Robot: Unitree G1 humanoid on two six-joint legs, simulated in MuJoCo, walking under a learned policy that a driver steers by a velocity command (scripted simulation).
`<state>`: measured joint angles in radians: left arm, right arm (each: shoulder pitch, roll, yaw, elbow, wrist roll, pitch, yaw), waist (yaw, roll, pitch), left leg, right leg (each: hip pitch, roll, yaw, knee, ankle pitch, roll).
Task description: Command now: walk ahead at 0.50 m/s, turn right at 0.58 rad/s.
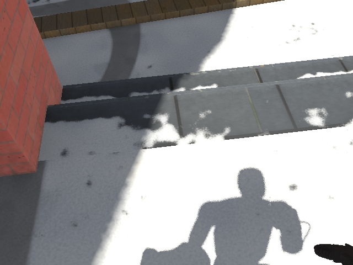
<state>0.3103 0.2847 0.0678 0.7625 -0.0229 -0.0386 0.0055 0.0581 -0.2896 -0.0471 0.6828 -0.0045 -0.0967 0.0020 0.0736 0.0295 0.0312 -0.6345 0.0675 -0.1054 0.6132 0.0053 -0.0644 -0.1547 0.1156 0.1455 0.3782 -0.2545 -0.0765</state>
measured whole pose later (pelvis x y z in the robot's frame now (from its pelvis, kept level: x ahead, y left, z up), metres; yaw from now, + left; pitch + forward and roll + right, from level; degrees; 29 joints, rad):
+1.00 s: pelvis +0.29 +0.00 -0.01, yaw -8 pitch -1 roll +0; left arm 0.11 0.23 0.05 0.84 0.00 0.01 0.00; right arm 0.21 -0.26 -0.02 0.95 -0.01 0.02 -0.03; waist -0.02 0.00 0.03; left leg -0.11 0.03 0.00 0.51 -0.39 -0.03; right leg -0.32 0.03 0.01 0.56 -0.23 -0.03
